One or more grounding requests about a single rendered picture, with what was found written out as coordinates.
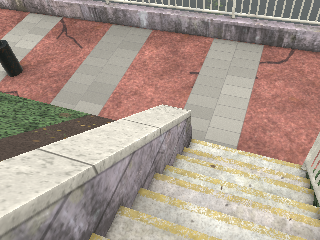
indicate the stairs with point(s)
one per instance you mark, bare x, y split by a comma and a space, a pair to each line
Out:
213, 192

